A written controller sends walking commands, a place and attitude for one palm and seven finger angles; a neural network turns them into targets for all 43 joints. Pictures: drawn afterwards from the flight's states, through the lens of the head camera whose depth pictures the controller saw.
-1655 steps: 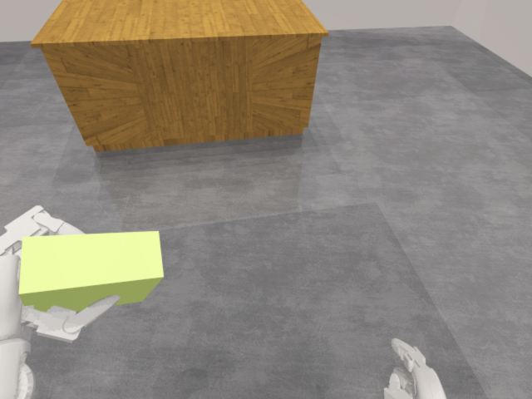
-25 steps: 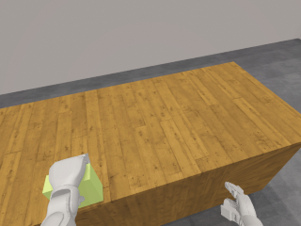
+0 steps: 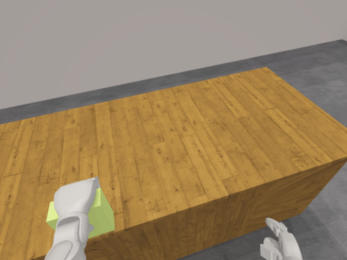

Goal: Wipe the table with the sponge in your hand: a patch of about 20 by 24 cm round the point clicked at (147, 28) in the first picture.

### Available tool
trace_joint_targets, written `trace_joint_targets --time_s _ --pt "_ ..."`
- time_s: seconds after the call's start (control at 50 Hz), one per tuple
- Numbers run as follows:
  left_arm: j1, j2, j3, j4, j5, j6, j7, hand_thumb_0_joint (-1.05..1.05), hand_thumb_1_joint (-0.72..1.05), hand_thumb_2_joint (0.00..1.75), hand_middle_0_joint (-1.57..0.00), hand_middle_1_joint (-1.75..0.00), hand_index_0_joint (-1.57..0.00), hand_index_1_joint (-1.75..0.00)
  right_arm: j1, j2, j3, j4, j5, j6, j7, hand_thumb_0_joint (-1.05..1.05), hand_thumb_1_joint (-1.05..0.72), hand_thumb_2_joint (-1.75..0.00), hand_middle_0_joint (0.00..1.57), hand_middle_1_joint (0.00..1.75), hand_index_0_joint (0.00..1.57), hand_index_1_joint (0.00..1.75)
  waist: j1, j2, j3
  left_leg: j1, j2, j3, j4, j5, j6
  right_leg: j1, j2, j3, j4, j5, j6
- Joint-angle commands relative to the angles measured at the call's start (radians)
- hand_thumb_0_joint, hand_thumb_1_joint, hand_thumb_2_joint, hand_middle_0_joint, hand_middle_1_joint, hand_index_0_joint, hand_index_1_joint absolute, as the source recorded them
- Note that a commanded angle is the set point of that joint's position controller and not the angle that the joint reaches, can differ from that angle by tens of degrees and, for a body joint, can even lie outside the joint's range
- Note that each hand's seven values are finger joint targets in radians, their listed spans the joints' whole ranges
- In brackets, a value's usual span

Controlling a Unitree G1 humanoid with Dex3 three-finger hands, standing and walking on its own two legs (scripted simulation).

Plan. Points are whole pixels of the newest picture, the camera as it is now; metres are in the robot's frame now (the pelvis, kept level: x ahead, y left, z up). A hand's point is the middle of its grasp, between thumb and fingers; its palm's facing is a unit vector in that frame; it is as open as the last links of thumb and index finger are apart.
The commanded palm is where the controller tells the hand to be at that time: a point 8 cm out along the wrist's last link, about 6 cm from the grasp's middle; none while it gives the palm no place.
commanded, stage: lower the sponge onto the table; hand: left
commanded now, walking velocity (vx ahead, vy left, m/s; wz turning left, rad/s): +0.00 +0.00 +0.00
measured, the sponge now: (87, 220) +0.21 +0.28 -0.07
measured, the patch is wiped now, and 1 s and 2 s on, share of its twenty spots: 0.10 0.35 0.60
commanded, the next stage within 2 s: wipe forward along the first lane in 0.02 s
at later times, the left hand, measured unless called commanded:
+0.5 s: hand (86, 195) +0.26 +0.28 -0.02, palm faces -0.11 -0.01 -0.99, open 9.6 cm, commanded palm +0.24 +0.27 +0.01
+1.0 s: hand (86, 177) +0.31 +0.31 -0.02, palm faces -0.14 +0.02 -0.99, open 9.7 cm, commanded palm +0.30 +0.31 +0.01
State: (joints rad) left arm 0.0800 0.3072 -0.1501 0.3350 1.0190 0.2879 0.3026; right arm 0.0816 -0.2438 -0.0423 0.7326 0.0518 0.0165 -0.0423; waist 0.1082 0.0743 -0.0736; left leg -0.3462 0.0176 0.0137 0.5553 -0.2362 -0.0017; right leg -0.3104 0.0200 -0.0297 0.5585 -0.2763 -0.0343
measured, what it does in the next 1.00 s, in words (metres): stands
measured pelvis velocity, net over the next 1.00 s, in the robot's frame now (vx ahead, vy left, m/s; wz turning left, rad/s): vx -0.02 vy -0.02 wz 0.00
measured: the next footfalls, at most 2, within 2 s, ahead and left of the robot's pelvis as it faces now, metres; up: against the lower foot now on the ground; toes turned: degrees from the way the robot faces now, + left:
none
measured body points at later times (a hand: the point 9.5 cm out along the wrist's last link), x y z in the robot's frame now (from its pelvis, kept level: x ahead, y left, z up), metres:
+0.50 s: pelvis -0.01 -0.01 -0.01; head +0.00 -0.04 +0.44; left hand +0.26 +0.28 +0.04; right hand +0.20 -0.23 -0.12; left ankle +0.03 +0.12 -0.73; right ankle +0.01 -0.10 -0.73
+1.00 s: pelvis -0.02 -0.02 -0.02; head +0.02 -0.04 +0.42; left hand +0.31 +0.31 +0.03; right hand +0.10 -0.29 -0.16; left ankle +0.03 +0.12 -0.73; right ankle +0.01 -0.10 -0.73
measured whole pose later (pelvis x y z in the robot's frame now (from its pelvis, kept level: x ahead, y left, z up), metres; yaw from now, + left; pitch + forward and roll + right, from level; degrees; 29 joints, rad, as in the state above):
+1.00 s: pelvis -0.02 -0.02 -0.02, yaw +0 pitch +11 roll -1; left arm -0.38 0.46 0.00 0.86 1.02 0.14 0.32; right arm 0.21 -0.28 -0.05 0.76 0.07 0.05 -0.07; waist 0.02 0.07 -0.13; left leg -0.67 0.04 -0.03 0.76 -0.29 0.01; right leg -0.62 0.05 -0.06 0.75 -0.32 -0.06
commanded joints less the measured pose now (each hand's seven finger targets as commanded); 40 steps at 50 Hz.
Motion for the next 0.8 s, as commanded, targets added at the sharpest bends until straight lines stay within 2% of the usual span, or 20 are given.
trace_joint_targets --time_s 0.0,0.08,0.1,0.12,0.16,0.24,0.28,0.3,0.34,0.38,0.4,0.46,0.48,0.5,0.58,0.66,0.68,0.7,0.74,0.78 --pt "-0.173 0.109 0.054 -0.143 0.003 -0.010 0.035 0.00 0.10 1.30 -1.20 -1.60 -1.20 -1.60 -0.188 -0.107 -0.031 -0.170 -0.001 -0.051 -0.005 0.00 -0.90 -0.90 0.20 0.30 0.20 0.30 -0.012 -0.084 -0.138 0.114 -0.044 -0.060 -0.045 0.064 0.037 -0.030 0.008 0.094 -0.117 0.076 -0.038" --pt "-0.154 0.114 0.061 -0.132 0.003 -0.008 0.039 0.00 0.10 1.30 -1.20 -1.60 -1.20 -1.60 -0.193 -0.112 -0.033 -0.170 -0.004 -0.050 -0.003 0.00 -0.90 -0.90 0.20 0.30 0.20 0.30 -0.006 -0.110 -0.134 0.103 -0.046 -0.064 -0.037 0.068 0.033 -0.040 0.009 0.115 -0.117 0.085 -0.040" --pt "-0.133 0.077 0.034 -0.115 -0.009 -0.005 0.038 0.00 0.10 1.30 -1.20 -1.60 -1.20 -1.60 -0.182 -0.105 -0.033 -0.174 0.001 -0.049 -0.004 0.00 -0.90 -0.90 0.20 0.30 0.20 0.30 -0.015 -0.121 -0.124 0.095 -0.042 -0.052 -0.035 0.059 0.038 -0.040 0.007 0.092 -0.112 0.085 -0.035" --pt "-0.182 0.122 0.067 -0.093 -0.001 -0.004 0.041 0.00 0.10 1.30 -1.20 -1.60 -1.20 -1.60 -0.183 -0.112 -0.030 -0.162 0.002 -0.046 -0.005 0.00 -0.90 -0.90 0.20 0.30 0.20 0.30 -0.022 -0.153 -0.114 0.085 -0.042 -0.059 -0.033 0.049 0.036 -0.054 0.007 0.098 -0.114 0.073 -0.034" --pt "-0.214 0.111 0.053 -0.069 0.005 -0.002 0.041 0.00 0.10 1.30 -1.20 -1.60 -1.20 -1.60 -0.181 -0.111 -0.030 -0.158 0.002 -0.043 -0.008 0.00 -0.90 -0.90 0.20 0.30 0.20 0.30 -0.027 -0.160 -0.098 0.075 -0.044 -0.059 -0.031 0.033 0.036 -0.073 0.005 0.100 -0.115 0.051 -0.032" --pt "-0.312 0.124 0.051 -0.029 0.016 -0.004 0.040 0.00 0.10 1.30 -1.20 -1.60 -1.20 -1.60 -0.168 -0.112 -0.025 -0.150 0.004 -0.037 -0.019 0.00 -0.90 -0.90 0.20 0.30 0.20 0.30 -0.041 -0.138 -0.092 0.053 -0.047 -0.050 -0.030 -0.006 0.037 -0.099 0.003 0.090 -0.107 0.010 -0.028" --pt "-0.351 0.183 0.101 0.004 0.028 -0.006 0.043 0.00 0.10 1.30 -1.20 -1.60 -1.20 -1.60 -0.160 -0.120 -0.027 -0.137 0.002 -0.030 -0.025 0.00 -0.90 -0.90 0.20 0.30 0.20 0.30 -0.037 -0.134 -0.081 0.048 -0.051 -0.058 -0.027 -0.025 0.035 -0.116 0.007 0.112 -0.117 -0.026 -0.034" --pt "-0.373 0.133 0.052 0.014 0.029 -0.009 0.041 0.00 0.10 1.30 -1.20 -1.60 -1.20 -1.60 -0.148 -0.112 -0.027 -0.144 0.004 -0.031 -0.027 0.00 -0.90 -0.90 0.20 0.30 0.20 0.30 -0.052 -0.134 -0.096 0.041 -0.049 -0.046 -0.022 -0.038 0.039 -0.121 0.005 0.088 -0.102 -0.033 -0.028" --pt "-0.412 0.145 0.058 0.064 0.036 -0.015 0.039 0.00 0.10 1.30 -1.20 -1.60 -1.20 -1.60 -0.139 -0.116 -0.025 -0.134 0.005 -0.030 -0.030 0.00 -0.90 -0.90 0.20 0.30 0.20 0.30 -0.057 -0.150 -0.097 0.022 -0.051 -0.045 -0.013 -0.050 0.037 -0.139 0.004 0.091 -0.100 -0.038 -0.026" --pt "-0.419 0.209 0.117 0.116 0.037 -0.016 0.040 0.00 0.10 1.30 -1.20 -1.60 -1.20 -1.60 -0.124 -0.125 -0.026 -0.125 0.003 -0.022 -0.037 0.00 -0.90 -0.90 0.20 0.30 0.20 0.30 -0.050 -0.149 -0.099 -0.006 -0.054 -0.046 -0.011 -0.071 0.033 -0.140 0.007 0.105 -0.101 -0.068 -0.029" --pt "-0.444 0.174 0.082 0.134 0.028 -0.019 0.035 0.00 0.10 1.30 -1.20 -1.60 -1.20 -1.60 -0.116 -0.119 -0.023 -0.131 0.008 -0.019 -0.040 0.00 -0.90 -0.90 0.20 0.30 0.20 0.30 -0.062 -0.158 -0.105 -0.023 -0.053 -0.038 -0.006 -0.082 0.036 -0.141 0.003 0.088 -0.092 -0.071 -0.021" --pt "-0.471 0.184 0.090 0.199 0.030 -0.029 0.032 0.00 0.10 1.30 -1.20 -1.60 -1.20 -1.60 -0.100 -0.124 -0.025 -0.125 0.008 -0.014 -0.044 0.00 -0.90 -0.90 0.20 0.30 0.20 0.30 -0.067 -0.179 -0.122 -0.052 -0.052 -0.037 0.014 -0.077 0.035 -0.157 0.001 0.090 -0.081 -0.061 -0.018" --pt "-0.477 0.224 0.125 0.211 0.036 -0.030 0.036 0.00 0.10 1.30 -1.20 -1.60 -1.20 -1.60 -0.095 -0.131 -0.028 -0.121 0.008 -0.012 -0.043 0.00 -0.90 -0.90 0.20 0.30 0.20 0.30 -0.057 -0.143 -0.135 -0.053 -0.054 -0.040 0.015 -0.073 0.032 -0.156 0.005 0.104 -0.078 -0.060 -0.025" --pt "-0.481 0.167 0.075 0.213 0.026 -0.034 0.033 0.00 0.10 1.30 -1.20 -1.60 -1.20 -1.60 -0.086 -0.122 -0.027 -0.134 0.010 -0.012 -0.043 0.00 -0.90 -0.90 0.20 0.30 0.20 0.30 -0.068 -0.128 -0.147 -0.057 -0.051 -0.032 0.022 -0.073 0.035 -0.157 0.002 0.081 -0.065 -0.054 -0.020" --pt "-0.515 0.236 0.135 0.298 0.026 -0.049 0.035 0.00 0.10 1.30 -1.20 -1.60 -1.20 -1.60 -0.049 -0.138 -0.032 -0.118 0.008 -0.008 -0.042 0.00 -0.90 -0.90 0.20 0.30 0.20 0.30 -0.073 -0.170 -0.155 -0.107 -0.048 -0.037 0.051 -0.071 0.035 -0.168 0.004 0.094 -0.056 -0.036 -0.018" --pt "-0.552 0.233 0.131 0.342 0.015 -0.081 0.039 0.00 0.10 1.30 -1.20 -1.60 -1.20 -1.60 -0.018 -0.138 -0.035 -0.119 0.008 -0.008 -0.044 0.00 -0.90 -0.90 0.20 0.30 0.20 0.30 -0.092 -0.205 -0.167 -0.159 -0.045 -0.025 0.084 -0.074 0.044 -0.172 -0.004 0.090 -0.042 -0.017 -0.004" --pt "-0.553 0.305 0.195 0.357 0.022 -0.086 0.046 0.00 0.10 1.30 -1.20 -1.60 -1.20 -1.60 -0.009 -0.149 -0.039 -0.107 0.006 -0.006 -0.043 0.00 -0.90 -0.90 0.20 0.30 0.20 0.30 -0.085 -0.186 -0.173 -0.165 -0.045 -0.029 0.090 -0.067 0.042 -0.168 0.001 0.105 -0.036 -0.002 -0.011" --pt "-0.568 0.259 0.153 0.363 0.017 -0.095 0.044 0.00 0.10 1.30 -1.20 -1.60 -1.20 -1.60 0.005 -0.140 -0.038 -0.111 0.007 -0.007 -0.042 0.00 -0.90 -0.90 0.20 0.30 0.20 0.30 -0.098 -0.199 -0.187 -0.179 -0.044 -0.021 0.100 -0.065 0.045 -0.162 -0.005 0.089 -0.026 0.015 -0.002" --pt "-0.577 0.279 0.166 0.395 0.019 -0.107 0.048 0.00 0.10 1.30 -1.20 -1.60 -1.20 -1.60 0.016 -0.143 -0.039 -0.109 0.008 -0.008 -0.042 0.00 -0.90 -0.90 0.20 0.30 0.20 0.30 -0.103 -0.216 -0.170 -0.212 -0.042 -0.020 0.111 -0.086 0.047 -0.182 -0.008 0.099 -0.030 -0.017 0.002" --pt "-0.621 0.353 0.214 0.427 0.029 -0.110 0.055 0.00 0.10 1.30 -1.20 -1.60 -1.20 -1.60 0.030 -0.155 -0.042 -0.093 0.008 -0.006 -0.042 0.00 -0.90 -0.90 0.20 0.30 0.20 0.30 -0.108 -0.207 -0.154 -0.232 -0.043 -0.025 0.120 -0.102 0.047 -0.195 -0.002 0.118 -0.037 -0.047 -0.003"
